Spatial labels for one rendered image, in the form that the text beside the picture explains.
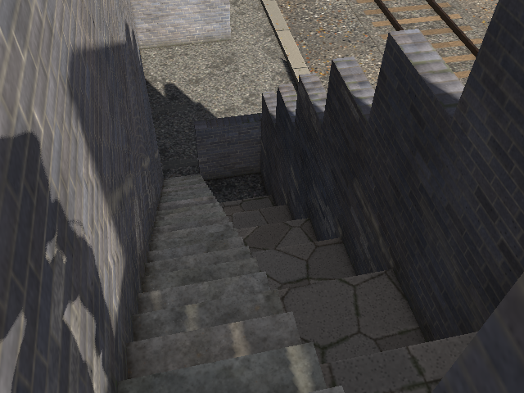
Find stairs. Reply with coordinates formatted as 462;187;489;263
118;174;345;393

